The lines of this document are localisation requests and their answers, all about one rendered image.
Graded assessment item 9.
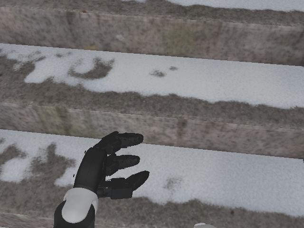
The robot left forearm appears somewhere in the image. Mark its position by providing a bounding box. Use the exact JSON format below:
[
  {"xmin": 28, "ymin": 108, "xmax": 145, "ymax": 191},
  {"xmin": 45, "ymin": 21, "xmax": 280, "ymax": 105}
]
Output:
[{"xmin": 53, "ymin": 187, "xmax": 99, "ymax": 228}]

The robot left hand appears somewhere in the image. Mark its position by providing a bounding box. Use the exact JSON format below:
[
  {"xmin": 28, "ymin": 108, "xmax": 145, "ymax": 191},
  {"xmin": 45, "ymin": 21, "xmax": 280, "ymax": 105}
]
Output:
[{"xmin": 73, "ymin": 131, "xmax": 150, "ymax": 200}]

